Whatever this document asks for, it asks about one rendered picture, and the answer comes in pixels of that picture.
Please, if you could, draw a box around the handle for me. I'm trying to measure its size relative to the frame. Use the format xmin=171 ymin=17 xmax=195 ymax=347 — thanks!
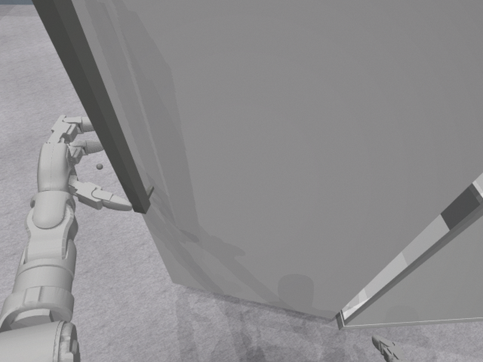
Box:
xmin=32 ymin=0 xmax=154 ymax=214

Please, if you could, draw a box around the robot left hand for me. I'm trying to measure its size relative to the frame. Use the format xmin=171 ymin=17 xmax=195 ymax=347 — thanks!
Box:
xmin=37 ymin=115 xmax=132 ymax=211

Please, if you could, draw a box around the left robot upper arm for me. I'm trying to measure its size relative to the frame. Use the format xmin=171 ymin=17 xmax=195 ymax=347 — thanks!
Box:
xmin=0 ymin=321 xmax=81 ymax=362

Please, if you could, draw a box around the fridge door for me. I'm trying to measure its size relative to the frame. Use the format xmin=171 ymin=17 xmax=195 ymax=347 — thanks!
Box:
xmin=72 ymin=0 xmax=483 ymax=319

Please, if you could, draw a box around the robot left forearm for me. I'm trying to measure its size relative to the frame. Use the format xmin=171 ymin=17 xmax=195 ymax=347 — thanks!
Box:
xmin=0 ymin=190 xmax=78 ymax=333

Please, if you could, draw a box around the robot right hand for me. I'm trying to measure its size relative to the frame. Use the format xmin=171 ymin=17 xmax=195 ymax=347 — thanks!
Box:
xmin=372 ymin=335 xmax=410 ymax=362

